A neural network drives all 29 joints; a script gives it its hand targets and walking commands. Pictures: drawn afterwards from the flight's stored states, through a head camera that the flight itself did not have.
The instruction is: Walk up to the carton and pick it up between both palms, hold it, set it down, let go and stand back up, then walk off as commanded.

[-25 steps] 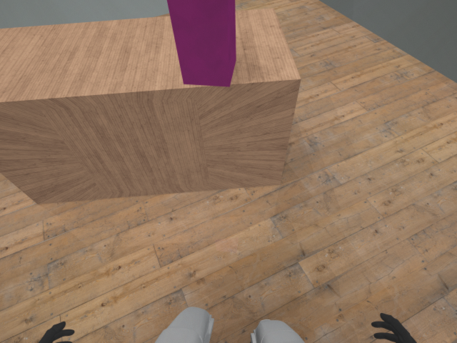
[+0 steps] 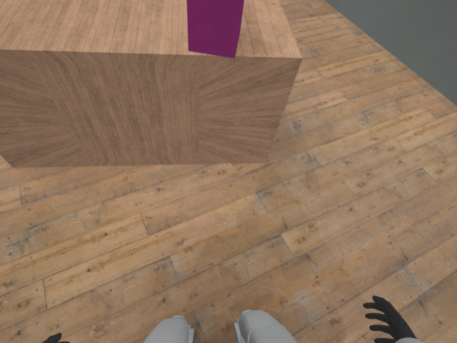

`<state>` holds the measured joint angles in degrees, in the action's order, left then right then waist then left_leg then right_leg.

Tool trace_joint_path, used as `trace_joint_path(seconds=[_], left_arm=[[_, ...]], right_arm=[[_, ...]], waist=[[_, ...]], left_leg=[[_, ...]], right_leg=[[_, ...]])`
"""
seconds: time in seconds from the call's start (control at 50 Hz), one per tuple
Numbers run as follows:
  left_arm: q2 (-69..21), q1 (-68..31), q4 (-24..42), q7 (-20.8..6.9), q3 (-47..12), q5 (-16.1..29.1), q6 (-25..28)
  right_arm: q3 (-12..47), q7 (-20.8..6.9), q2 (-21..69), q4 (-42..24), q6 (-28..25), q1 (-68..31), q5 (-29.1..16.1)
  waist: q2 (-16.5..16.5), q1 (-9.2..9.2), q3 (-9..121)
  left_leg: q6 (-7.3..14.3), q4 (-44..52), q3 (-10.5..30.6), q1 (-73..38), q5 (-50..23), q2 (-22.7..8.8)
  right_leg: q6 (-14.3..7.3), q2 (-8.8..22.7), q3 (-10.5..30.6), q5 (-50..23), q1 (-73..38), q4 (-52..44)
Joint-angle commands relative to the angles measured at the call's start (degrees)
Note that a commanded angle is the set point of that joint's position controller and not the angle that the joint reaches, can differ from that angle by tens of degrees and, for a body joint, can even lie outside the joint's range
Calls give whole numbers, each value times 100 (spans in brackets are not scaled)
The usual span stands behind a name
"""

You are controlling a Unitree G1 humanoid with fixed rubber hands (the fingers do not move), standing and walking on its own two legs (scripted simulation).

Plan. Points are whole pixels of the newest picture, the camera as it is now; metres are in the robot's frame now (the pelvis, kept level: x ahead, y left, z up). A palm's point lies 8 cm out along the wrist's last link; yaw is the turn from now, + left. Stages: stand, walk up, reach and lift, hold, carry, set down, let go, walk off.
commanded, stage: walk off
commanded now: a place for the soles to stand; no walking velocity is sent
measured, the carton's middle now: (217, 0) +1.05 -0.01 +0.03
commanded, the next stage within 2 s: stand in 0.54 s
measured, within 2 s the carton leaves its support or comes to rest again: neither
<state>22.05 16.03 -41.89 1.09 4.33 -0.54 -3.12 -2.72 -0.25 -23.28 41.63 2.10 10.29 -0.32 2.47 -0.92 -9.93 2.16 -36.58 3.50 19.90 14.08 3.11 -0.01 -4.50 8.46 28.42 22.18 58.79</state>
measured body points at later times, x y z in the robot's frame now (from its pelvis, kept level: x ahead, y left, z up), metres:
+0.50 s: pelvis -0.05 +0.01 +0.00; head -0.02 +0.01 +0.45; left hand +0.08 +0.32 -0.10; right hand +0.00 -0.32 -0.11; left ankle -0.05 +0.13 -0.72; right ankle -0.01 -0.12 -0.71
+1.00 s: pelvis -0.05 -0.02 +0.00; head -0.03 -0.01 +0.45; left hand +0.08 +0.29 -0.10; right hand +0.06 -0.33 -0.10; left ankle -0.05 +0.13 -0.72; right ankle -0.03 -0.14 -0.72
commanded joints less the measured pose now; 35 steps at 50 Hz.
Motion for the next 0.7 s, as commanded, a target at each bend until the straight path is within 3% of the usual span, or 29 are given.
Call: trace_joint_path(seconds=[0.0,0.04,0.06,0.08,0.1,0.12,0.14,0.16,0.18,0.2,0.22,0.3,0.34,0.36,0.38,0.4,0.42,0.44,0.46,0.5,0.56,0.6,0.62,0.64,0.66,0.68], left_arm=[[1161,122,153,116,298,3,267],[1122,404,31,84,334,-47,284],[1129,493,4,60,367,-79,291],[1227,526,41,33,406,-111,297],[1645,528,135,22,489,-180,318],[1877,8,267,-1,507,-149,286],[1871,-368,414,32,494,-185,301],[1665,-646,532,56,461,-146,343],[1501,-885,622,45,440,-141,356],[1354,-1029,664,11,412,-154,349],[1285,-982,680,-16,395,-174,337],[1290,-578,560,-139,336,-219,208],[1360,-604,427,-184,314,-146,114],[1291,-536,340,-181,274,-102,70],[1088,-408,243,-157,211,-47,50],[803,-419,290,-128,148,27,72],[876,-614,330,-76,214,-21,89],[1110,-731,348,-54,298,-81,127],[1134,-552,287,-73,283,-67,150],[1005,-304,199,-108,250,-44,186],[923,-517,168,-115,228,-22,323],[869,-302,16,-81,221,-19,432],[1000,-169,-18,-68,252,-59,471],[1221,-55,-4,-55,297,-89,505],[1430,-99,26,-36,299,-93,529],[1533,-252,35,-37,269,-98,529]], right_arm=[[-573,107,-1289,-379,-65,260,196],[-522,110,-1351,-410,-51,-96,136],[-471,120,-1281,-399,-48,-171,121],[-416,142,-1169,-387,-52,-115,114],[-377,171,-1011,-454,-62,-144,62],[-416,224,-1181,-371,-49,-183,100],[-441,240,-1237,-337,-54,10,110],[-424,215,-1204,-325,-64,294,69],[-426,187,-1210,-284,-68,605,39],[-447,163,-1260,-188,-104,866,31],[-431,149,-1246,-138,-144,926,24],[-348,133,-1122,50,-261,686,-11],[-384,161,-1069,251,-332,931,15],[-416,177,-1059,329,-373,1060,50],[-438,201,-1104,342,-421,1048,127],[-459,226,-1418,214,-480,905,241],[-427,220,-1687,23,-520,589,210],[-391,219,-1638,2,-535,428,191],[-357,234,-1522,-43,-578,205,192],[-347,224,-1352,-98,-573,64,229],[-353,122,-1216,5,-509,476,207],[-328,117,-1185,44,-444,365,126],[-292,137,-1054,64,-424,449,98],[-244,163,-934,9,-424,477,79],[-200,157,-801,-23,-403,290,61],[-248,190,-872,63,-382,328,48]], waist=[[-1323,-223,1312],[-1066,107,1237],[-862,216,1184],[-487,267,1141],[744,366,972],[823,322,515],[484,188,304],[272,55,270],[358,-68,301],[459,-108,358],[638,-21,425],[1149,296,566],[1079,157,664],[769,64,717],[286,27,778],[-838,28,785],[-902,-33,441],[-513,-10,250],[-532,115,271],[-902,159,411],[-1144,-73,904],[-1056,103,1327],[-819,132,1644],[-430,153,1929],[48,259,1762],[180,154,1449]], left_leg=[[1081,783,1575,-1584,-1521,-1455],[816,617,1328,-602,-1016,-1349],[595,439,1236,-113,-469,-1164],[399,1,1169,294,231,-858],[100,-1365,772,939,1312,109],[-85,-2709,543,1044,2269,593],[-72,-3389,950,775,2185,467],[-101,-3609,984,698,1805,401],[-146,-3659,881,627,1437,342],[-204,-3571,731,535,1209,273],[-248,-3302,585,476,1170,191],[-296,-838,-68,134,1727,-124],[-221,374,-392,-767,1111,-111],[-165,961,-326,-1279,827,-74],[-64,1272,284,-1686,857,-218],[266,1915,2237,-1694,1434,-1304],[834,2083,3457,-416,1585,-2261],[1106,1904,3344,254,1232,-2244],[1101,1607,2691,149,450,-1997],[973,1158,1668,-393,-652,-1561],[758,655,1203,-1214,-2188,-1288],[476,77,594,-1103,-2651,-1005],[275,-289,398,-898,-2155,-791],[137,-534,386,-384,-1221,-559],[-55,-950,161,16,174,-79],[-89,-883,56,-180,1374,-130]], right_leg=[[-76,362,-620,311,132,-1613],[-206,339,-779,-740,-948,-2549],[-295,366,-594,-1045,-1348,-2784],[-499,571,74,-866,-1450,-3012],[-1011,1653,1898,-901,-1228,-3748],[-1350,2496,2953,-618,-146,-4181],[-1640,2610,3006,-664,415,-4109],[-1576,2361,2455,-571,470,-4017],[-1396,2016,1835,-397,427,-3948],[-1224,1724,1416,-185,337,-3900],[-1155,1586,1267,-22,166,-3861],[-1073,1338,959,716,-421,-3824],[-976,1256,678,583,-147,-3520],[-824,1148,552,491,144,-3089],[-595,1027,462,159,557,-2510],[-262,515,32,3,1132,-1410],[-96,191,-56,148,808,-872],[-118,265,222,0,204,-393],[-109,340,70,-184,133,-220],[-76,413,-153,-174,246,-435],[-87,415,-593,-10,-172,-1929],[-188,376,-850,-1369,-1157,-3283],[-329,587,-459,-2377,-1658,-3281],[-542,965,324,-3198,-2144,-3004],[-1024,1754,1519,-2972,-1814,-3212],[-1359,2186,1822,-3170,-1277,-3166]])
